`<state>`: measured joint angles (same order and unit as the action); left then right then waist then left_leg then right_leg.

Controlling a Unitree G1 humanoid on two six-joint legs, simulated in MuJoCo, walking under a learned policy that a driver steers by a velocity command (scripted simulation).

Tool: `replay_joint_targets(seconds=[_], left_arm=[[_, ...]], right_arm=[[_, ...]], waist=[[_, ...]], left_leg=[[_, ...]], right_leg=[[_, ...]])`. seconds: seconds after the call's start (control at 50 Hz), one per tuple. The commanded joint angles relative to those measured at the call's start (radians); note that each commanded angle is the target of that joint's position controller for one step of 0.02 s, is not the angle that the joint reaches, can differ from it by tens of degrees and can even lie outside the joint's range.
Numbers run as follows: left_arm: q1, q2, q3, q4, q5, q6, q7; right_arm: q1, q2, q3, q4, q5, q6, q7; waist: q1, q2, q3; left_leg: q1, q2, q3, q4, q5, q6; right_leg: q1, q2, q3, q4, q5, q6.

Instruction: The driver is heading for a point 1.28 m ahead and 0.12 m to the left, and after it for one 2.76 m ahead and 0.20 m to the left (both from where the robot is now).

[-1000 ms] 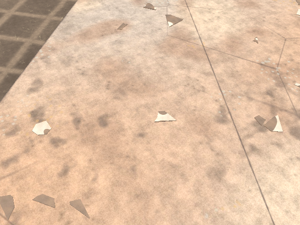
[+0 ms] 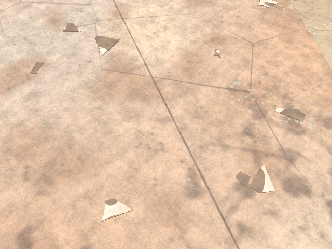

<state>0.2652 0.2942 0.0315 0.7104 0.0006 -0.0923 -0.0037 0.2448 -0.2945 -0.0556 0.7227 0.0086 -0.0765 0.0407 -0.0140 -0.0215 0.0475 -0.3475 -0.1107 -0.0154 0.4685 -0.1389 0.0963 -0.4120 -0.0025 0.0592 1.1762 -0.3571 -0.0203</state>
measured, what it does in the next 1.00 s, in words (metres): walks ahead: right foot, then left foot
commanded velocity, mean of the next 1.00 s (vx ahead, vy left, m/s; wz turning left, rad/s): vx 0.50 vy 0.00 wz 0.23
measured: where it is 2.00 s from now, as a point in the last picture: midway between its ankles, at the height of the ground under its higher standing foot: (149, 125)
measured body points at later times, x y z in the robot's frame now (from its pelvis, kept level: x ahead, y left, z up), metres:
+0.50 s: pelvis +0.29 -0.03 +0.00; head +0.31 -0.03 +0.45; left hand +0.36 +0.27 -0.08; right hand +0.46 -0.28 -0.11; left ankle +0.20 +0.08 -0.65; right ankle +0.35 -0.13 -0.73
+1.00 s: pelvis +0.52 +0.10 +0.01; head +0.54 +0.12 +0.46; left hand +0.53 +0.40 -0.12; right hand +0.71 -0.13 -0.09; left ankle +0.51 +0.21 -0.73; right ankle +0.54 -0.06 -0.65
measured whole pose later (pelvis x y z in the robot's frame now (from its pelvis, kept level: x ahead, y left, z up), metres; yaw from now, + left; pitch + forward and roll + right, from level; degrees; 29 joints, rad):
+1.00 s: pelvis +0.52 +0.10 +0.01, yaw +13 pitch +1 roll +1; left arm 0.30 0.32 0.06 0.80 -0.03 -0.04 0.00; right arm 0.23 -0.26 -0.05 0.72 -0.01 -0.08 0.02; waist 0.00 -0.04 0.03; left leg -0.23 0.00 0.09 0.41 -0.19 0.03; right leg -0.53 -0.08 0.04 1.13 -0.32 0.01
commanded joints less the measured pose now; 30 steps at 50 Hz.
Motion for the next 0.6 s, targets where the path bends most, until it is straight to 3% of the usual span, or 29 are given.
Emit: replay_joint_targets(seconds=[0.02, 0.08, 0.14, 0.22, 0.28, 0.32, 0.34, 0.36, 0.38, 0.4, 0.42, 0.44, 0.46, 0.5, 0.6], left_arm=[[-0.011, 0.120, 0.035, -0.097, 0.019, -0.021, 0.005], [-0.058, 0.087, 0.023, -0.112, 0.024, -0.006, 0.014], [-0.179, 0.055, 0.011, -0.135, 0.020, -0.012, 0.012], [-0.289, 0.065, 0.016, -0.157, -0.001, -0.027, -0.004], [-0.281, 0.099, 0.034, -0.155, -0.008, -0.039, -0.013], [-0.166, 0.129, 0.055, -0.126, -0.008, -0.047, -0.008], [-0.047, 0.165, 0.070, -0.112, 0.007, -0.052, -0.001], [0.081, 0.244, 0.090, -0.099, 0.026, -0.046, 0.008], [0.133, 0.228, 0.093, -0.065, 0.004, -0.030, -0.002], [0.084, 0.144, 0.073, -0.081, -0.007, -0.024, -0.001], [0.041, 0.110, 0.062, -0.087, -0.002, -0.015, 0.003], [0.002, 0.094, 0.054, -0.080, 0.003, -0.011, 0.003], [-0.023, 0.076, 0.048, -0.073, 0.008, -0.012, 0.004], [-0.041, 0.072, 0.048, -0.057, 0.008, -0.018, 0.003], [-0.005, 0.120, 0.061, 0.009, -0.002, -0.026, -0.009]], right_arm=[[-0.005, -0.118, -0.028, -0.080, -0.004, -0.008, -0.017], [0.026, -0.149, -0.037, -0.064, 0.004, -0.007, -0.035], [0.068, -0.163, -0.042, -0.042, 0.015, 0.005, -0.050], [0.138, -0.163, -0.044, -0.014, 0.023, 0.025, -0.059], [0.137, -0.156, -0.045, -0.013, 0.021, 0.039, -0.064], [0.105, -0.140, -0.043, -0.024, 0.017, 0.044, -0.062], [0.096, -0.095, -0.026, -0.039, 0.008, 0.041, -0.056], [0.182, -0.030, -0.005, -0.060, 0.011, 0.034, -0.055], [0.242, -0.051, 0.002, -0.075, 0.025, 0.027, -0.055], [0.189, -0.143, -0.021, -0.060, 0.033, 0.030, -0.055], [0.100, -0.163, -0.028, -0.074, 0.025, 0.036, -0.055], [0.053, -0.149, -0.030, -0.090, 0.014, 0.039, -0.053], [0.035, -0.136, -0.034, -0.098, 0.010, 0.041, -0.049], [0.049, -0.092, -0.027, -0.102, 0.019, 0.052, -0.040], [-0.038, -0.031, 0.000, -0.130, 0.000, 0.040, -0.033]], waist=[[0.025, 0.073, -0.075], [0.017, 0.071, -0.051], [-0.031, 0.083, -0.043], [-0.072, 0.102, -0.045], [-0.049, 0.129, -0.051], [0.021, 0.145, -0.089], [0.081, 0.109, -0.199], [0.086, -0.082, -0.356], [0.069, -0.306, -0.402], [0.085, -0.163, -0.258], [0.093, -0.080, -0.148], [0.076, -0.042, -0.072], [0.055, -0.056, -0.037], [0.032, -0.095, -0.021], [0.032, -0.036, -0.016]], left_leg=[[0.195, 0.267, -0.396, -0.259, 0.085, 0.194], [0.116, 0.236, -0.307, -0.267, 0.206, 0.194], [0.077, 0.178, -0.251, -0.245, 0.167, 0.139], [0.125, 0.193, -0.319, -0.187, 0.090, 0.112], [0.229, 0.229, -0.415, -0.101, 0.079, 0.091], [0.221, 0.206, -0.421, 0.002, 0.155, 0.060], [0.151, 0.159, -0.370, 0.187, 0.140, 0.029], [-0.121, 0.032, -0.234, 0.507, -0.120, -0.040], [-0.354, 0.026, -0.172, 0.723, -0.465, -0.068], [-0.430, 0.094, -0.184, 0.811, -0.395, -0.079], [-0.433, 0.126, -0.145, 0.827, -0.310, -0.088], [-0.417, 0.153, -0.128, 0.793, -0.250, -0.094], [-0.392, 0.182, -0.125, 0.753, -0.209, -0.096], [-0.339, 0.207, -0.096, 0.716, -0.173, -0.102], [-0.334, 0.211, -0.079, 0.451, -0.029, -0.111]], right_leg=[[-0.209, -0.085, 0.042, -0.084, 0.062, 0.026], [-0.211, -0.076, 0.008, -0.241, 0.151, 0.077], [-0.144, -0.034, -0.001, -0.478, 0.365, 0.097], [-0.076, 0.015, 0.010, -0.641, 0.446, 0.092], [-0.047, 0.018, 0.042, -0.708, 0.347, 0.058], [0.119, 0.013, 0.018, -0.769, 0.316, 0.008], [0.341, -0.080, 0.083, -0.745, 0.305, -0.048], [0.706, -0.300, 0.388, -0.739, 0.216, -0.171], [0.803, -0.434, 0.726, -0.827, -0.016, -0.258], [0.686, -0.404, 0.656, -0.862, -0.143, -0.222], [0.562, -0.357, 0.502, -0.876, -0.086, -0.182], [0.446, -0.312, 0.391, -0.906, 0.028, -0.168], [0.375, -0.277, 0.307, -0.933, 0.109, -0.157], [0.294, -0.241, 0.192, -0.983, 0.195, -0.156], [0.289, -0.228, 0.065, -1.031, 0.382, -0.203]])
